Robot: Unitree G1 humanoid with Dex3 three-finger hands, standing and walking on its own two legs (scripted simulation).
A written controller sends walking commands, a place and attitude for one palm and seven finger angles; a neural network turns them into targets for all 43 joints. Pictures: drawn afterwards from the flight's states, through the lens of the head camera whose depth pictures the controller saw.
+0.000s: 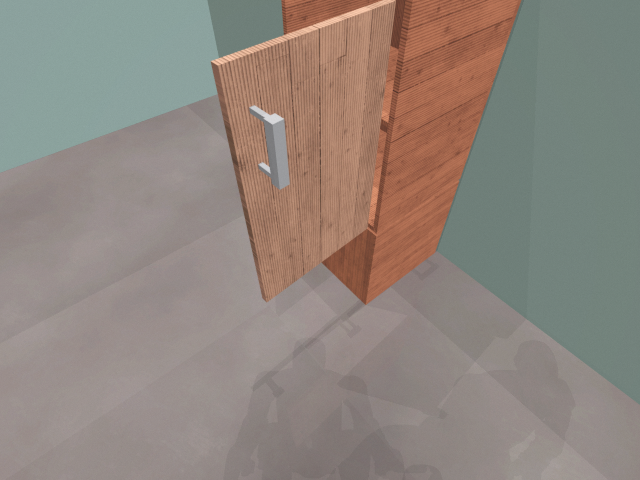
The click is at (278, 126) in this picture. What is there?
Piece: cupboard door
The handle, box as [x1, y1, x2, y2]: [249, 105, 289, 189]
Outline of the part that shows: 254,105 249,107 250,113 264,122 269,158 268,166 262,162 258,164 258,166 263,172 271,178 272,183 280,189 289,183 283,118 275,113 269,115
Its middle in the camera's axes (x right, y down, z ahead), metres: -0.09 -0.15 +0.62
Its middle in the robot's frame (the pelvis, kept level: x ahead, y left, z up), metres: +0.58 +0.11 +0.10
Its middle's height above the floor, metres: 0.88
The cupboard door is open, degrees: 94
